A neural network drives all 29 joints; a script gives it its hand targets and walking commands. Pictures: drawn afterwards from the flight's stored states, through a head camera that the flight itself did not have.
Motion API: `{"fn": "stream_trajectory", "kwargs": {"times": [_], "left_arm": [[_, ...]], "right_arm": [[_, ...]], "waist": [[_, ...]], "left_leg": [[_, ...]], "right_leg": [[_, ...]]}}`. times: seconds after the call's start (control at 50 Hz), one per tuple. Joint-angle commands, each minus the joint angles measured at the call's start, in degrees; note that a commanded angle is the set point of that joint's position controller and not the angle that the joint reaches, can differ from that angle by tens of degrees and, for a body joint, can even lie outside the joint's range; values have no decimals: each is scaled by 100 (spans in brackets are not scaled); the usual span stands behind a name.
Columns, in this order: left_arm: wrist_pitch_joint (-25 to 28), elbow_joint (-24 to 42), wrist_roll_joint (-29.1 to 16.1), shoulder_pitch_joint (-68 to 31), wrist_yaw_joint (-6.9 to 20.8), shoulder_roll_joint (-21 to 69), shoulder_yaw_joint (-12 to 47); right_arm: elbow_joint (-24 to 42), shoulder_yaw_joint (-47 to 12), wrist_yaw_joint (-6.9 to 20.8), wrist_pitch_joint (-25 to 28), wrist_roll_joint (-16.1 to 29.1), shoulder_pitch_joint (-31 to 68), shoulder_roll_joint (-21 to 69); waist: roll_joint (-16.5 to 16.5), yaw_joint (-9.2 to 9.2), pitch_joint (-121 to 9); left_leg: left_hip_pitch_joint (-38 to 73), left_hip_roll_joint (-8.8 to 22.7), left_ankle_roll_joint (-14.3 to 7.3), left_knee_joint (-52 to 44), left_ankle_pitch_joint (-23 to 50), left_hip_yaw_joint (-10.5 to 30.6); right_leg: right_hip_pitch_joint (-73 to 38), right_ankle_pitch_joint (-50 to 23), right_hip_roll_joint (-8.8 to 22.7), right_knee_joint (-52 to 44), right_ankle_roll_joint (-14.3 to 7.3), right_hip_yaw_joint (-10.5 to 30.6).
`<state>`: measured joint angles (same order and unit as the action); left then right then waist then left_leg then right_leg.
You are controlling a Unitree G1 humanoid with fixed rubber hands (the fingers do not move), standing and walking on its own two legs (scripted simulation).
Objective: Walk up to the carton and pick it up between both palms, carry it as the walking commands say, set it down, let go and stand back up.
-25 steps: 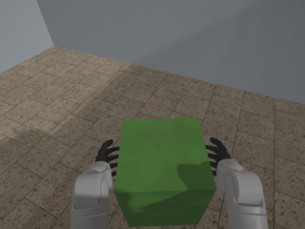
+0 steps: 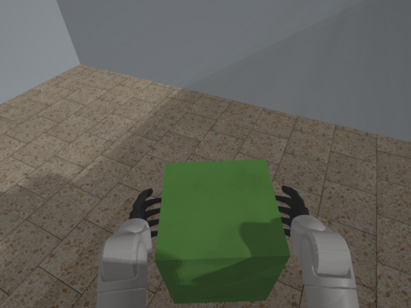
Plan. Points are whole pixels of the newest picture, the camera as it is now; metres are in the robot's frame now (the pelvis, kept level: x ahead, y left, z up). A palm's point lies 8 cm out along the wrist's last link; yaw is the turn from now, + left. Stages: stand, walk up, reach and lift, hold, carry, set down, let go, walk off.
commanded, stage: carry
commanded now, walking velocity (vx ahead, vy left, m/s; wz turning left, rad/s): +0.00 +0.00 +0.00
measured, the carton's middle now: (217, 234) +0.30 +0.00 -0.01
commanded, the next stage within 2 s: hold in 1.42 s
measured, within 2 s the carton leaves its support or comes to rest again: neither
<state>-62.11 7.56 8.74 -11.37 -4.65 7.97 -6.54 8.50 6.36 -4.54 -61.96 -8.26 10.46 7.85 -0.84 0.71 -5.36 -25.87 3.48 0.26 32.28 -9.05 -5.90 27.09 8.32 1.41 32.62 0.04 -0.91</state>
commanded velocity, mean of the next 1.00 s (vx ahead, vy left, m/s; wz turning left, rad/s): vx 0.00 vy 0.00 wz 0.00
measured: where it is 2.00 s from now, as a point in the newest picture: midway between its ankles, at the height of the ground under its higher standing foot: outside the picture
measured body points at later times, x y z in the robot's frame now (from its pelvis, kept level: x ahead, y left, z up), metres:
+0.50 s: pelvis +0.04 +0.01 +0.00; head +0.03 +0.01 +0.45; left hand +0.33 +0.15 +0.05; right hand +0.33 -0.14 +0.06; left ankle +0.08 +0.13 -0.72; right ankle +0.09 -0.12 -0.72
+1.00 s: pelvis +0.06 +0.01 +0.01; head +0.05 +0.01 +0.46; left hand +0.35 +0.16 +0.04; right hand +0.35 -0.14 +0.05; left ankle +0.08 +0.13 -0.72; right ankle +0.09 -0.12 -0.72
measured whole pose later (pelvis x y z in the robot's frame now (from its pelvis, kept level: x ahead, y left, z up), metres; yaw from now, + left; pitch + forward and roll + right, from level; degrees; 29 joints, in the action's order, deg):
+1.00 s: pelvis +0.06 +0.01 +0.01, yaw +0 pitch +3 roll +0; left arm -50.2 0.6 10.3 -8.1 -3.7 7.5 -6.1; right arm 0.2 5.3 -3.7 -50.1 -9.6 8.5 7.6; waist -0.9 0.3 -5.4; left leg -20.2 3.0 0.1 32.2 -14.4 -5.9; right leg 21.2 13.6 1.9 32.2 0.9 -1.0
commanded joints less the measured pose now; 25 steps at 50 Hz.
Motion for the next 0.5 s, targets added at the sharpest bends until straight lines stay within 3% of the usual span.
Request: {"fn": "stream_trajectory", "kwargs": {"times": [0.0,0.14,0.48], "left_arm": [[311,507,-1941,-2712,1362,4920,3400],[570,475,-1806,-2568,1310,4778,3277],[858,349,-1603,-2356,1288,4630,3190]], "right_arm": [[456,-3406,1330,269,1893,2692,5044],[443,-3330,1252,545,1767,2591,4960],[227,-3143,1229,825,1544,2355,4874]], "waist": [[32,-38,-1484],[-33,-59,-1597],[84,-50,-1614]], "left_leg": [[507,361,-62,-794,-1454,491],[875,343,-88,-597,-746,413],[1071,483,-172,-538,-164,505]], "right_leg": [[-634,1156,384,-772,-155,498],[-704,750,453,-806,-144,495],[-954,-119,478,-480,-117,370]]}}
